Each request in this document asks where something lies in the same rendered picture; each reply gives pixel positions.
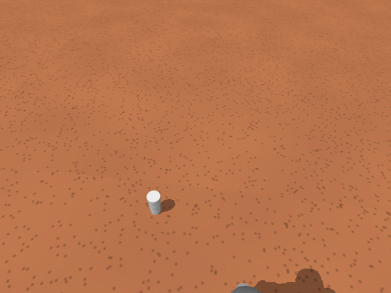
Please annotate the cup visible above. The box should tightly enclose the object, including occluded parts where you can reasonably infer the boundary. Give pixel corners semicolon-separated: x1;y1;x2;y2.
147;190;161;215

